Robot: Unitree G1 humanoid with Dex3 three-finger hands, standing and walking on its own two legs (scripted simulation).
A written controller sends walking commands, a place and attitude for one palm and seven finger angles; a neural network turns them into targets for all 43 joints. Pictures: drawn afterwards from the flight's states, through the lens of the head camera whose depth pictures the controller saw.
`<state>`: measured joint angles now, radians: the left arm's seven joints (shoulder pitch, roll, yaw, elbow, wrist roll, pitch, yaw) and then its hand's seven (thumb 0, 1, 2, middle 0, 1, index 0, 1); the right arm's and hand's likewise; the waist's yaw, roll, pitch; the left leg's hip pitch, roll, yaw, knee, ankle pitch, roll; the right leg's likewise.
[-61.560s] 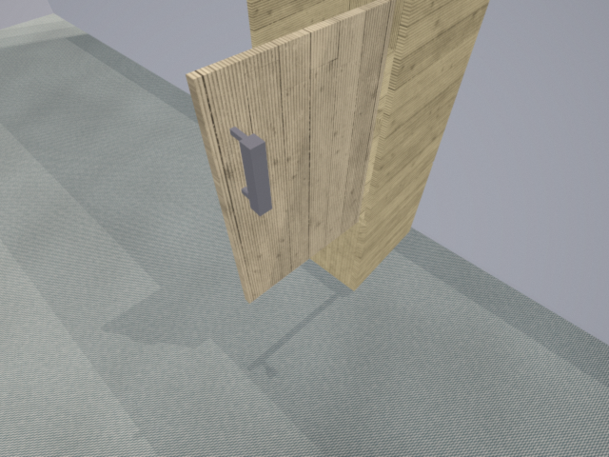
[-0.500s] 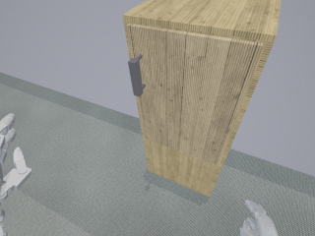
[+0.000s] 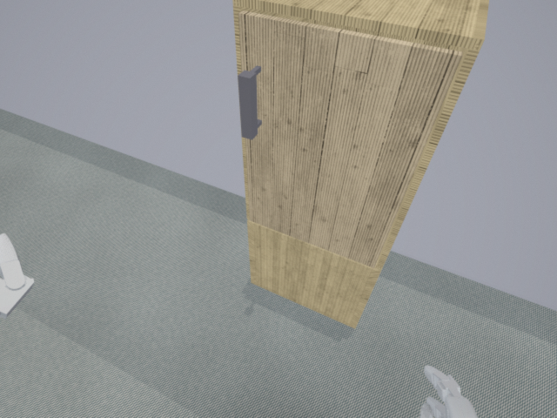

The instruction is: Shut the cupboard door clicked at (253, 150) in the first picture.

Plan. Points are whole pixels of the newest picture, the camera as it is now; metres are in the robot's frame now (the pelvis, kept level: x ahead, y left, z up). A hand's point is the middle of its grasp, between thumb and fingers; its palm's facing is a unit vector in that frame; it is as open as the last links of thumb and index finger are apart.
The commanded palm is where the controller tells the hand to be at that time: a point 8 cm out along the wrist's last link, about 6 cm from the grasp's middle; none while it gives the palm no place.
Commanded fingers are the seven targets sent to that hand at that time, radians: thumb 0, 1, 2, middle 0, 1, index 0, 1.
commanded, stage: step back with the hand held close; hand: left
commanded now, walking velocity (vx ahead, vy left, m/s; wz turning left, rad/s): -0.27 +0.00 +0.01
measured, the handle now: (253, 102) +0.70 +0.11 +0.11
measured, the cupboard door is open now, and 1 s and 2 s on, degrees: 0 0 0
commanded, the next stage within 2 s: stop stepping back and stand still in 0.68 s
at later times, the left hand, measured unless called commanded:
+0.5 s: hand out of the picture +0.11 +0.27 +0.18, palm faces +0.53 -0.73 -0.43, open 7.4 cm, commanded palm +0.05 +0.29 +0.20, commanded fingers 0.00 0.90 0.90 -0.20 -0.30 -0.20 -0.30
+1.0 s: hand out of the picture +0.01 +0.26 +0.19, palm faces +0.38 -0.82 -0.43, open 7.4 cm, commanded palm -0.05 +0.30 +0.20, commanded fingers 0.00 0.90 0.90 -0.20 -0.30 -0.20 -0.30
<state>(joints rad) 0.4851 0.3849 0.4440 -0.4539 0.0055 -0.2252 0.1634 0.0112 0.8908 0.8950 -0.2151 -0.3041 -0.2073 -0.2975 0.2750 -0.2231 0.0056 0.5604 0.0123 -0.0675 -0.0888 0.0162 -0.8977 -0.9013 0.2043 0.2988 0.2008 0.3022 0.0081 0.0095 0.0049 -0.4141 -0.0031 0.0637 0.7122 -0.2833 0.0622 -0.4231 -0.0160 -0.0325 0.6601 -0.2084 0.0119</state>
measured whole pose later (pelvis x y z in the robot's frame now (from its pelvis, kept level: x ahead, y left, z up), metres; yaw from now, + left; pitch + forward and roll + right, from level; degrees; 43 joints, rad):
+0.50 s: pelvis -0.08 -0.01 +0.00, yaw +2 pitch +1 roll -3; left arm 0.50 0.39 0.48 -0.49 -0.04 -0.28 0.16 0.01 0.89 0.90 -0.21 -0.30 -0.21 -0.30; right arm 0.20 -0.20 -0.01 0.64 0.00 -0.13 -0.07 0.02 -0.90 -0.90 0.20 0.30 0.20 0.30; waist 0.02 0.03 0.02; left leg -0.55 0.07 0.05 0.60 -0.08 0.03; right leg -0.32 0.09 0.03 0.64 -0.35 -0.01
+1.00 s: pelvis -0.20 +0.01 +0.01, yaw -2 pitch +4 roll -1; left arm 0.58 0.45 0.44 -0.61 -0.06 -0.18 0.15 0.01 0.89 0.90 -0.21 -0.30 -0.20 -0.30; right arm 0.21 -0.16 0.03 0.57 -0.02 -0.12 -0.05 0.01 -0.90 -0.90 0.21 0.30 0.20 0.30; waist 0.01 -0.07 -0.05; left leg -0.54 0.03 0.09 0.43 -0.07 -0.01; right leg -0.08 0.03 -0.03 0.39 -0.41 -0.06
